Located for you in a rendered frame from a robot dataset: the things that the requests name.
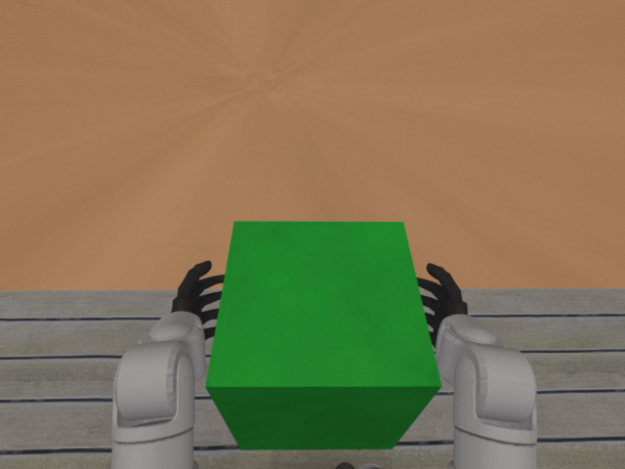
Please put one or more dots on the left robot forearm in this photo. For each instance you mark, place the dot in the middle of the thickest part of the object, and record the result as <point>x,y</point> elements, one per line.
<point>153,410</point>

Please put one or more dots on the right robot hand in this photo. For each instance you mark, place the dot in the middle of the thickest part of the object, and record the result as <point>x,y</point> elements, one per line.
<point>449,299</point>

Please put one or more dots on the left robot hand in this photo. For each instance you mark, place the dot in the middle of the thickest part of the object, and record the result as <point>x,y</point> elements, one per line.
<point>188,299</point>

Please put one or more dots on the right robot forearm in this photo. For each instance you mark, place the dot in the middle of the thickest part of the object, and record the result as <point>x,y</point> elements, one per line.
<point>494,397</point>

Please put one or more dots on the carton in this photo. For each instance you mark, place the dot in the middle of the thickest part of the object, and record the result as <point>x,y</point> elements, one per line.
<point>321,339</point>

